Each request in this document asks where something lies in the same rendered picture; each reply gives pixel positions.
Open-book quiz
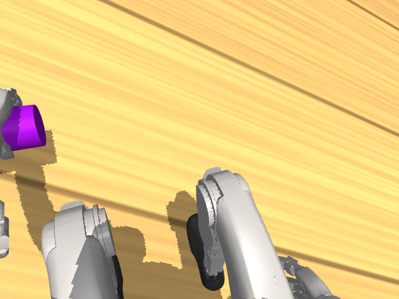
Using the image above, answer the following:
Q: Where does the left robot foot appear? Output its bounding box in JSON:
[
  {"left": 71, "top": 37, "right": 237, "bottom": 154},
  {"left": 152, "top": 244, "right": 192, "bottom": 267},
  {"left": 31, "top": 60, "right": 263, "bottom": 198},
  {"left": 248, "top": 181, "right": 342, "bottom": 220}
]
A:
[{"left": 112, "top": 255, "right": 124, "bottom": 299}]

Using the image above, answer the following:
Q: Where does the right robot hand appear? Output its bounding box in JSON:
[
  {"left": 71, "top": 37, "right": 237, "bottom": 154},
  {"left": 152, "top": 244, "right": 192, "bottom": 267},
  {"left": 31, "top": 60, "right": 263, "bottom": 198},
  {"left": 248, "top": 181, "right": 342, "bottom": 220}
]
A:
[{"left": 278, "top": 256, "right": 333, "bottom": 299}]

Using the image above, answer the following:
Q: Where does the left robot hand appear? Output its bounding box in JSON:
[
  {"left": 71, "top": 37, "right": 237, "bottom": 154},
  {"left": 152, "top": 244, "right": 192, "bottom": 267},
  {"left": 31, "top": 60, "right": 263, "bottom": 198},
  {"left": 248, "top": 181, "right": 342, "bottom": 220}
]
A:
[{"left": 0, "top": 88, "right": 22, "bottom": 159}]

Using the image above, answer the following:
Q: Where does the can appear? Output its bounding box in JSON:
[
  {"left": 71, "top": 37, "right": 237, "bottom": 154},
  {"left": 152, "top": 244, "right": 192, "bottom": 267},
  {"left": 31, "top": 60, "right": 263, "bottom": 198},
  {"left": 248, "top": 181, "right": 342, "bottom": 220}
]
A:
[{"left": 1, "top": 105, "right": 46, "bottom": 151}]

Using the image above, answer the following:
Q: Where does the right robot foot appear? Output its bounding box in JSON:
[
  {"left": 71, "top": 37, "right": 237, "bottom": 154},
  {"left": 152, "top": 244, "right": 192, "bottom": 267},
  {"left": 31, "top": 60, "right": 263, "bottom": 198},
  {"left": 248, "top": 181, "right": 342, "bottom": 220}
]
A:
[{"left": 186, "top": 214, "right": 224, "bottom": 291}]

